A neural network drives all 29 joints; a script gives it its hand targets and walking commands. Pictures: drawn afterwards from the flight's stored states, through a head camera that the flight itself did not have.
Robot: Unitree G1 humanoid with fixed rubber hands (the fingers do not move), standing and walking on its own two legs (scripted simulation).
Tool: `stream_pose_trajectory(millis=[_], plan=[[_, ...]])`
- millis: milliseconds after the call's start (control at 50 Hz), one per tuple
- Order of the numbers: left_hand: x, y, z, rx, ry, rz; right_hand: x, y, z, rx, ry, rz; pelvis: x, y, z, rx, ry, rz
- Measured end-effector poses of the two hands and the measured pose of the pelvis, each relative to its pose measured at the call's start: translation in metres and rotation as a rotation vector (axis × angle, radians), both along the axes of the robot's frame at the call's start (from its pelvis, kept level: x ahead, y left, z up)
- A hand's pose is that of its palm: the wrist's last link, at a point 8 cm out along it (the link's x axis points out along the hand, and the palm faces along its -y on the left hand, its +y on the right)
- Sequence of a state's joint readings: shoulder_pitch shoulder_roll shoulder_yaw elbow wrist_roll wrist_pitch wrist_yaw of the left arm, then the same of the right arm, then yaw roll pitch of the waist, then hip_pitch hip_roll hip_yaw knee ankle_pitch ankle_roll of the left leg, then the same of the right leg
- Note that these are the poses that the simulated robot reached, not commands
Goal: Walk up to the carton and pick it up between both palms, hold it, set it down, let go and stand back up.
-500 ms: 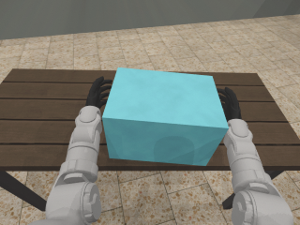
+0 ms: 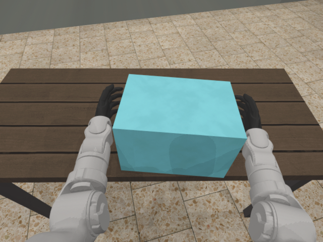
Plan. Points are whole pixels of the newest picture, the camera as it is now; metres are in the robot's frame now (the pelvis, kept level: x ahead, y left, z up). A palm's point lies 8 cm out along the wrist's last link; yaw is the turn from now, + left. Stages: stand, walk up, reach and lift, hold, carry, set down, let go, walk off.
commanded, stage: set down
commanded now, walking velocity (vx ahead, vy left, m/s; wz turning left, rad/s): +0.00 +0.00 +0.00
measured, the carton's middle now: (176, 125) +0.41 +0.00 +0.03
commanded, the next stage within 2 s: none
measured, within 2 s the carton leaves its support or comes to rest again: rests again in 0.86 s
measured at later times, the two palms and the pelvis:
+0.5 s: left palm (107, 125) +0.38 +0.18 +0.06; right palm (255, 135) +0.37 -0.20 +0.06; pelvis -0.02 +0.00 +0.00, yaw +0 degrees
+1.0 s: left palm (108, 126) +0.38 +0.18 +0.06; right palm (255, 137) +0.37 -0.20 +0.06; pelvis -0.02 +0.00 +0.00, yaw -1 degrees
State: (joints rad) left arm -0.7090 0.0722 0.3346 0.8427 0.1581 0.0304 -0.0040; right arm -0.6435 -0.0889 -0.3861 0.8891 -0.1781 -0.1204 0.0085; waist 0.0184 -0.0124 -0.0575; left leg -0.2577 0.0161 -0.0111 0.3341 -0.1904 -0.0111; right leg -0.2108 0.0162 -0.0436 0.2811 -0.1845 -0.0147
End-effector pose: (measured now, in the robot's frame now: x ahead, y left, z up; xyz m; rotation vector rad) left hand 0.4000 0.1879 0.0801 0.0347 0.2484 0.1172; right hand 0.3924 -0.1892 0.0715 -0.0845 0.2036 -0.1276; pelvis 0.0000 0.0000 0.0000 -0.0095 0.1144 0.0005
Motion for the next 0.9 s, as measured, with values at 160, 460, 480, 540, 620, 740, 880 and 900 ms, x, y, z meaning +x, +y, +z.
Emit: stream_pose_trajectory(millis=[160,460,480,540,620,740,880,900], plan=[[-0.006,-0.003,-0.01,0.0,0.003,-0.009,-0.01,-0.003,-0.011,0.014,0.003,-0.011,0.0,0.002,0.0,-0.005,0.016,0.003],[-0.018,-0.009,-0.016,-0.009,0.002,-0.018,-0.024,-0.009,-0.011,0.013,-0.001,-0.021,-0.015,0.0,0.001,0.002,0.013,-0.003],[-0.018,-0.009,-0.017,-0.008,0.001,-0.019,-0.024,-0.009,-0.011,0.013,-0.001,-0.022,-0.016,0.0,0.001,0.003,0.014,-0.003],[-0.019,-0.008,-0.02,-0.007,-0.001,-0.019,-0.025,-0.008,-0.011,0.013,-0.005,-0.023,-0.018,0.0,0.001,0.004,0.018,-0.004],[-0.02,-0.007,-0.022,-0.008,-0.01,-0.02,-0.026,-0.007,-0.012,0.017,-0.013,-0.025,-0.018,0.0,0.001,0.003,0.026,-0.007],[-0.019,-0.007,-0.022,-0.004,-0.015,-0.021,-0.026,-0.008,-0.014,0.028,-0.021,-0.027,-0.018,0.002,0.0,0.002,0.028,-0.012],[-0.02,-0.008,-0.024,-0.008,-0.024,-0.021,-0.026,-0.008,-0.014,0.022,-0.029,-0.024,-0.016,0.003,0.0,0.004,0.018,-0.012],[-0.02,-0.008,-0.024,-0.007,-0.026,-0.021,-0.026,-0.008,-0.014,0.022,-0.031,-0.025,-0.016,0.003,0.0,0.004,0.02,-0.012]])
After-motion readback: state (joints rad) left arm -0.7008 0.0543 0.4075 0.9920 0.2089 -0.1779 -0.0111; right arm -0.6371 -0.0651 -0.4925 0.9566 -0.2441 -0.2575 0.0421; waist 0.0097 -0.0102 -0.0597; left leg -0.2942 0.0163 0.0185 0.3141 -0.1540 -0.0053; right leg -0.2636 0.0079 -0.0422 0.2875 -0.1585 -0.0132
